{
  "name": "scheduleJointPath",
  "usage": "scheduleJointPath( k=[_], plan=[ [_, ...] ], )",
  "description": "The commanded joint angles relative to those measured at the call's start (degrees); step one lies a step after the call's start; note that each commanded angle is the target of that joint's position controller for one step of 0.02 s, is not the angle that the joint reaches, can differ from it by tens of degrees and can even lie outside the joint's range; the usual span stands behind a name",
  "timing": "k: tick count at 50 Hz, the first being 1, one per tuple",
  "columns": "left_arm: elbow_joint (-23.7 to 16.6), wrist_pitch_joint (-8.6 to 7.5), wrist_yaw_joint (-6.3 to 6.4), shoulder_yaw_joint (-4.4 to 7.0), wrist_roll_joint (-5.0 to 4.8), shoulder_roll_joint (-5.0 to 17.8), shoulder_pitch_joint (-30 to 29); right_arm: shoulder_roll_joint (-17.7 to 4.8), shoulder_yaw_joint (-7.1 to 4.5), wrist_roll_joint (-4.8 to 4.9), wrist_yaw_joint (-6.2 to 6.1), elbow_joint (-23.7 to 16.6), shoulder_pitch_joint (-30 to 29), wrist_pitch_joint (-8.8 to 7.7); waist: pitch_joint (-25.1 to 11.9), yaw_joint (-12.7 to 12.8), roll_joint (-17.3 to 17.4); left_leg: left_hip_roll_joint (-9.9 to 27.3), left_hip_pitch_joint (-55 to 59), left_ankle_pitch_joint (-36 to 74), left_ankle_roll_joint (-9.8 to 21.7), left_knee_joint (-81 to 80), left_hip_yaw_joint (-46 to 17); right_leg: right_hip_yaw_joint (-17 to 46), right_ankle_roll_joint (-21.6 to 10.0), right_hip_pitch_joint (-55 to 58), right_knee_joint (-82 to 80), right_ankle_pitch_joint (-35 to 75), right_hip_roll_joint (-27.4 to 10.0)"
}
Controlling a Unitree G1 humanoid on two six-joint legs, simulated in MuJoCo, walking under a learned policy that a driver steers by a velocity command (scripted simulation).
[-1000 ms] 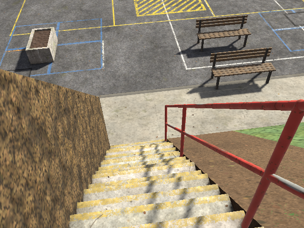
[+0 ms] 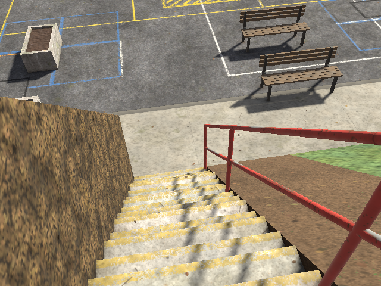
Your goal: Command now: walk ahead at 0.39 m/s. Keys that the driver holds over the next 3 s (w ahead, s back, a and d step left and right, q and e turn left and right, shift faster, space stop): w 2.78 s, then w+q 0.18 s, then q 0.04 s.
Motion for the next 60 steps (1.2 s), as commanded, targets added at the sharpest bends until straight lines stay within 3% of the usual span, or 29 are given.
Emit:
scheduleJointPath(
  k=[1, 3, 7, 9, 11, 13, 14, 15, 16, 17, 18, 20, 21, 23, 25, 27, 31, 34, 37, 39, 40, 41, 42, 45, 46, 48, 50, 54, 60],
  plan=[
    [4.3, 0.30, -0.34, 2.98, 0.53, 9.7, 21.3, -4.2, -0.89, 0.79, -0.43, -5.5, -6.9, -2.51, 3.1, 9.0, -16.7, -3.9, -30.5, 1.9, 2.4, 18.4, 4.9, 22.9, -16.3, 16.9, -14.5, 35.0, -12.6],
    [4.0, -0.92, -0.08, 2.64, 0.76, 9.2, 19.0, -2.9, -0.22, 0.54, -0.36, -9.4, -16.3, -4.64, 12.3, 8.8, -10.5, 0.2, -45.9, -12.0, 1.3, 19.7, 0.8, 31.4, -18.2, 16.1, -14.5, 39.6, -18.4],
    [4.5, -1.56, 1.16, 1.14, 1.44, 1.0, 12.4, -4.0, -2.01, -0.40, 1.13, -2.7, -5.8, -2.53, 7.0, 1.9, -6.0, 6.6, -35.7, 30.3, 3.0, 13.4, -2.4, 19.9, -9.2, 1.6, 1.6, 12.6, -13.9],
    [3.2, -2.36, 2.47, 1.09, 1.53, 2.6, 8.4, -2.6, -1.57, -2.87, 2.98, -4.0, -6.7, -1.59, 6.1, -0.6, -1.3, 3.6, -14.4, 56.6, 3.3, -3.6, 2.3, 8.9, -5.9, -16.8, -0.1, 4.2, -6.4],
    [3.6, -1.69, 4.28, 2.16, 1.18, 6.8, 5.8, -0.6, -1.08, -1.64, 3.48, -6.8, -13.4, -1.07, 5.3, -0.4, -4.9, -1.7, 7.7, 59.0, -1.5, -8.9, 8.6, 2.7, -5.7, -29.6, 0.8, 2.7, -3.0],
    [1.0, -1.61, 3.02, 2.61, 0.62, 9.1, -4.5, -6.0, -3.80, -1.10, 1.98, 1.9, 11.9, 0.72, -1.1, -12.7, -7.4, -4.4, 25.6, 52.7, -3.0, 5.9, 13.1, 4.2, -4.3, -32.6, 16.4, 21.2, -4.0],
    [0.3, -2.21, 1.60, 3.66, -0.64, 11.3, -13.0, -10.1, -5.37, -2.60, 1.24, 7.5, 29.4, 1.55, -4.1, -22.7, -2.6, -0.3, 32.6, 51.8, 0.1, 0.4, 12.6, 3.5, -0.5, -28.7, 36.2, 31.9, -3.9],
    [-0.3, -2.03, 1.25, 4.16, -2.39, 9.2, -16.2, -7.8, -4.87, -4.36, 1.00, 8.3, 37.8, 1.74, 0.6, -29.9, 9.3, 3.6, 32.1, 47.8, 5.3, -23.6, 12.8, -0.1, 2.4, -28.9, 65.9, 22.1, 6.4],
    [-0.1, -2.36, 2.18, 2.43, -1.89, 0.2, -10.3, -3.5, -2.13, -1.96, 1.64, 6.3, 26.6, 0.52, 11.6, -20.7, 15.6, 10.8, 22.5, 47.4, 7.2, -31.5, 2.1, 5.6, -0.3, -37.2, 86.1, -14.4, 12.5],
    [-2.0, -3.70, 2.15, 1.66, -1.06, -4.5, -2.2, -2.8, 0.78, -5.53, 2.95, 5.2, 22.8, -1.13, 10.3, -10.7, 20.8, 14.4, 25.1, 88.1, 5.7, -5.5, 0.3, 14.0, -2.8, -49.7, 89.2, -17.0, 14.8],
    [-1.0, -3.15, 1.56, 1.74, -1.79, -3.6, 10.8, -1.9, 1.02, -5.38, 4.60, 5.9, 20.4, -1.69, 5.0, -1.3, 14.5, 16.9, 23.2, 82.7, 8.1, -7.0, -7.8, 14.7, -5.5, -50.5, 74.2, -5.0, 9.0],
    [-1.6, -1.25, 2.25, 1.32, -0.97, -2.9, 10.6, -6.2, -0.13, -3.28, 7.00, 4.9, 9.1, -1.53, 4.9, 5.6, 0.7, 20.7, 6.2, 52.4, 13.6, -14.3, -15.2, 7.0, -5.9, -47.6, 72.1, 5.0, 2.4],
    [-3.4, -0.35, 2.12, 0.58, -2.36, -3.6, 5.6, -9.7, -1.34, -5.16, 5.75, 5.2, 5.5, -1.69, 6.1, 5.8, 3.0, 24.1, -0.8, 27.6, 14.7, -20.8, -26.3, 12.4, -5.4, -50.2, 60.1, 14.6, -0.6],
    [-7.7, 1.90, 2.02, 0.59, -2.03, 1.6, -4.7, -2.9, 1.56, -5.70, 1.71, 2.8, -3.2, -2.66, 14.5, 6.6, -4.4, 20.6, -16.5, 18.2, 13.7, -22.6, -25.4, 13.5, -1.1, -44.5, 37.4, 28.5, -3.1],
    [-5.6, 3.25, 0.94, 0.61, 1.10, -0.1, 0.3, -5.8, 1.25, -5.05, 0.54, 4.0, -2.0, -2.78, 11.2, 8.0, 1.1, 15.0, -24.3, 21.4, 13.0, -17.5, -18.9, 6.1, 1.6, -26.7, 35.6, 40.0, -3.8],
    [-7.8, 2.34, -0.32, 1.94, -0.09, 4.3, -5.4, -3.3, 1.37, -2.12, -1.09, 4.8, 4.1, -3.55, 12.1, 4.2, 0.2, 12.5, -11.4, 6.3, 11.6, -10.5, -16.7, 11.0, 0.6, -38.4, 23.3, 54.2, -6.0],
    [-9.4, 1.61, -3.16, 1.01, 1.26, 0.7, -15.1, -1.5, 0.75, -1.04, -3.73, 4.3, 8.8, -3.21, 13.0, -1.4, -1.4, 8.3, -11.5, -3.8, 10.2, -2.0, -9.1, 5.9, 3.4, -26.3, -1.1, 71.6, -5.3],
    [-10.8, 1.86, -4.20, 1.32, 0.17, 0.4, -17.0, -3.2, -0.73, -0.81, -3.05, 4.6, 7.6, -2.13, 15.4, -5.4, 2.7, 7.5, -12.5, -1.8, 10.3, 2.3, -7.6, 4.2, 2.2, -19.3, -12.1, 63.6, -4.5],
    [-6.9, 2.64, -4.68, 3.79, 1.65, 5.7, -5.2, -6.8, -2.80, -0.98, -1.69, 2.3, -4.0, -2.58, 8.7, 1.4, 9.1, 9.6, -11.9, 9.6, 9.4, 15.2, -8.9, 2.0, -0.5, -9.0, -8.3, 59.5, -6.3],
    [1.7, 1.58, -4.48, 5.96, 2.19, 9.0, 15.2, -3.5, -2.99, 0.21, 0.16, 2.8, -6.8, -3.19, 0.3, 9.0, 1.5, 4.6, -8.9, 23.6, 4.9, 40.3, -2.0, -1.5, -3.0, 10.7, -24.1, 57.7, -7.2],
    [3.4, 1.26, -3.06, 5.64, 3.61, 6.4, 24.4, -5.6, -3.61, 0.71, -0.21, 4.1, -7.7, -3.20, 2.6, 16.4, -5.4, -3.4, -9.7, 20.5, 1.7, 65.3, 4.5, -6.2, -6.4, 17.5, -40.4, 54.7, -6.8],
    [8.1, 0.58, -3.53, 3.19, 4.04, 1.8, 29.2, 1.0, -3.36, -1.46, -0.27, 4.0, -7.5, -3.10, 5.7, 14.8, -16.1, -12.0, -36.1, -23.9, 1.3, 89.3, 1.4, -1.5, -8.3, 31.5, -22.4, 70.6, -10.3],
    [5.9, -0.52, -3.96, 1.17, 3.98, 3.0, 24.9, 3.5, -2.31, -1.07, 0.07, 0.2, -1.2, -3.50, 3.9, 6.4, -25.6, -10.3, -48.3, -24.3, 3.0, 86.6, -5.9, 2.7, -8.5, 35.0, -1.9, 90.9, -11.7],
    [6.6, -0.21, -5.91, 1.47, 2.87, 4.7, 16.7, 0.1, -2.26, 1.59, -0.50, -3.5, -1.9, -1.20, -2.7, -1.4, -0.4, 0.2, -47.0, 3.1, 5.4, 64.7, -2.4, 20.9, -13.7, 14.4, -16.9, 24.7, -17.9],
    [7.0, -0.73, -4.42, 3.45, 3.38, 10.9, 14.0, 3.8, -0.46, 2.81, -0.63, -7.5, -9.1, -0.95, 1.1, -0.9, -13.8, 3.6, -54.5, 9.4, 3.8, 56.7, -8.4, 37.8, -17.7, 9.6, -21.3, 13.5, -25.7],
    [6.6, -1.51, -1.13, -0.88, 5.14, -1.1, 10.6, -1.1, -1.35, 0.24, -0.54, -8.8, -12.6, 1.28, 7.2, -1.8, -3.4, 5.3, -48.6, 26.0, -0.3, 34.5, -9.8, 29.7, -15.0, -3.1, -17.5, 22.5, -20.1],
    [6.4, -2.16, -0.04, -0.88, 5.92, 3.1, 10.6, -0.3, -1.42, -1.64, 0.71, -7.6, -9.1, 1.48, 4.0, -3.6, -4.2, 5.8, -35.9, 36.3, -2.8, 32.3, -3.2, 24.2, -13.8, -9.8, -14.0, 30.8, -15.8],
    [6.4, -3.58, 2.93, -0.37, 1.21, 3.9, 14.4, -4.1, -2.54, -1.68, 2.73, -11.8, -15.6, 0.27, 8.1, -1.1, -6.2, 6.0, -29.8, 62.2, -2.0, 8.2, -4.9, 17.0, -10.7, -11.7, -7.4, 8.9, -9.8],
    [6.0, -1.09, 4.13, 1.24, 0.12, 2.9, 17.4, -2.1, -1.62, -1.56, 5.21, -12.2, -22.4, 0.47, 11.9, 6.1, -6.4, 4.5, -20.6, 62.6, -3.0, -7.7, 0.6, 11.6, -10.9, -9.1, 7.1, 4.4, -7.0]
  ],
)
